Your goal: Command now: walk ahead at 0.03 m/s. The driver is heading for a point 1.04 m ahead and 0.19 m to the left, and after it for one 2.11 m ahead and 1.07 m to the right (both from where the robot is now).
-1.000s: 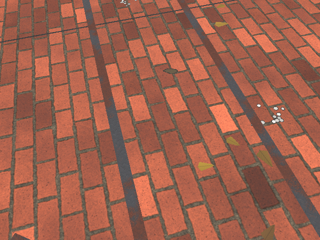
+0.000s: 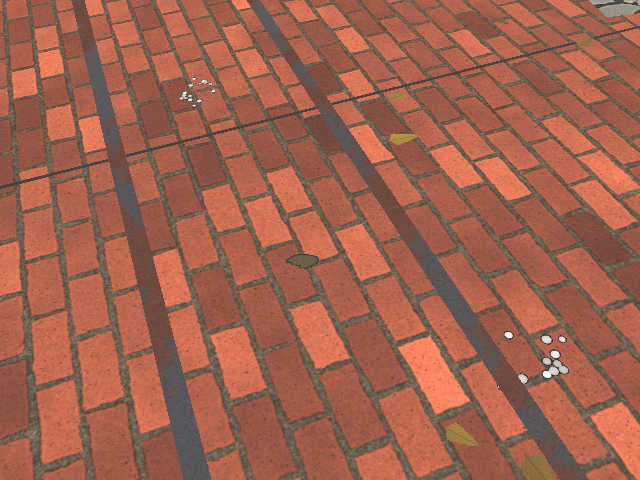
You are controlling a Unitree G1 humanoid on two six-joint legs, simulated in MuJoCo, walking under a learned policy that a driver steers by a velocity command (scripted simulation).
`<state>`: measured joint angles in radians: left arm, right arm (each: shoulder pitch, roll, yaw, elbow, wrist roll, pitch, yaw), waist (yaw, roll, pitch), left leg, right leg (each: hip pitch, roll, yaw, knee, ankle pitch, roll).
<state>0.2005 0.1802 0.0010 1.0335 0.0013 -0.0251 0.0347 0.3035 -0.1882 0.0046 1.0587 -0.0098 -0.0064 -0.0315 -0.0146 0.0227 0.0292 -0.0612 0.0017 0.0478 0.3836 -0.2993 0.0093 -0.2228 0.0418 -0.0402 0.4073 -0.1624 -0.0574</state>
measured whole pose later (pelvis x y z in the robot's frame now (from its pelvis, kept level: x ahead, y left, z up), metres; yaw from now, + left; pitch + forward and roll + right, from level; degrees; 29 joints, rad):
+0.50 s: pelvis +0.08 +0.02 +0.00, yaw +1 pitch +1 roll -1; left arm 0.17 0.22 0.05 1.02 0.03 -0.04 -0.03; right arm 0.53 -0.17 -0.02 1.13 -0.02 -0.07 -0.02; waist -0.04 -0.01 -0.01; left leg 0.04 -0.03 0.04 0.22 -0.27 0.05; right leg -0.51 -0.02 -0.05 0.87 -0.24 -0.04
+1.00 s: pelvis +0.33 -0.03 +0.00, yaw +7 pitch -1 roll -1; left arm 0.36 0.19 0.05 1.04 0.02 -0.11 0.01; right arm 0.22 -0.21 -0.07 0.96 -0.03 -0.02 0.03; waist 0.00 0.04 0.04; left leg -0.63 0.10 0.01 1.06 -0.14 0.08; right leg -0.06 0.05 -0.21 0.27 -0.21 -0.08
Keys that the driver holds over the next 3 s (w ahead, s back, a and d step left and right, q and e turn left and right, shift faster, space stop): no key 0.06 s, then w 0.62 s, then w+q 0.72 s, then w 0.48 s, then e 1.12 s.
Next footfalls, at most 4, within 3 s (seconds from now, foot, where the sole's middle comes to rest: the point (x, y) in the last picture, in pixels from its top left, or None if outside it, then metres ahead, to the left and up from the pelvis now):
0.72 right None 0.35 -0.10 -0.78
1.26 left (290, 442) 0.60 0.11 -0.78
1.82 right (296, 303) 0.97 0.10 -0.78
2.34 left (215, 291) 1.02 0.31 -0.78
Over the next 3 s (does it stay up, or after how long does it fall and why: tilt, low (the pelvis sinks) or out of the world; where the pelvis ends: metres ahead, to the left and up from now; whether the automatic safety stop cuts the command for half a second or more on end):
stays up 0.93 0.17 0.00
